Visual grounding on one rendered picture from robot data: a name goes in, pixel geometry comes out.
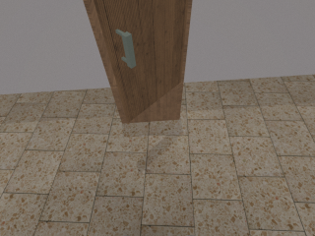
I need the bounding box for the handle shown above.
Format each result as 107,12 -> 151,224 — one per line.
115,29 -> 137,69

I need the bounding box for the cupboard door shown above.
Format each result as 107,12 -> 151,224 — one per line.
94,0 -> 189,122

